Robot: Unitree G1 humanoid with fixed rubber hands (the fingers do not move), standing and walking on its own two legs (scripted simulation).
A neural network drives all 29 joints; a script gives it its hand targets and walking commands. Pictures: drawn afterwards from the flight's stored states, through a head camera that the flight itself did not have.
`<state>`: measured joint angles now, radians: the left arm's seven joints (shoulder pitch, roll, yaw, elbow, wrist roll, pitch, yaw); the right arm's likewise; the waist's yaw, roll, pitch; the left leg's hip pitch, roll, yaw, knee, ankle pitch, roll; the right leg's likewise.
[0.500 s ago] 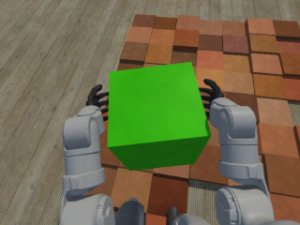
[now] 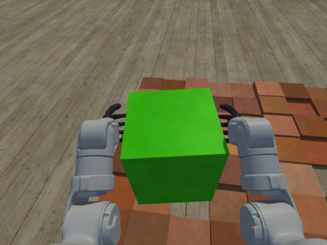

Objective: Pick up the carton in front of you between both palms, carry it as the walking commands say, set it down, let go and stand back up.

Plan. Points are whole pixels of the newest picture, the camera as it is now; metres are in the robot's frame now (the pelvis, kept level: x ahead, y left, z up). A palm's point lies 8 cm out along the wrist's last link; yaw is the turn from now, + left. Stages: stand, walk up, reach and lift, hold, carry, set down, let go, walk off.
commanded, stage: carry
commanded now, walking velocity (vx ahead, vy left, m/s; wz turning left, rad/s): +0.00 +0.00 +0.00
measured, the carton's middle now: (172, 149) +0.35 -0.01 +0.04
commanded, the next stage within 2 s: none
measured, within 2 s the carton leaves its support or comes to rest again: neither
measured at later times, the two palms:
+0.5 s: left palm (109, 122) +0.38 +0.15 +0.13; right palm (229, 118) +0.37 -0.15 +0.13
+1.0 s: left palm (104, 130) +0.34 +0.15 +0.14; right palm (232, 125) +0.34 -0.14 +0.14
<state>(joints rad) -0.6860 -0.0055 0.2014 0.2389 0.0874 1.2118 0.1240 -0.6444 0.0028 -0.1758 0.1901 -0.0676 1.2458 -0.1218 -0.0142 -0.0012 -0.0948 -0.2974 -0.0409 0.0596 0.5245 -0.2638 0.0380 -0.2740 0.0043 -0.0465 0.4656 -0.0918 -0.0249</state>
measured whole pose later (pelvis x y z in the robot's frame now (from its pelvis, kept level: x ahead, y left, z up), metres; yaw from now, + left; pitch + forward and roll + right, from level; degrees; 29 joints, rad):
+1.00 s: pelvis +0.00 +0.00 +0.00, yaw +0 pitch +1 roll +1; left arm -0.69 0.00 0.21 0.28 0.08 1.22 0.13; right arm -0.69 0.01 -0.19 0.27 -0.08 1.26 -0.13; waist 0.00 -0.01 -0.11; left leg -0.26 -0.05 0.07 0.50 -0.25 0.04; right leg -0.24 0.00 -0.04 0.45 -0.09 -0.02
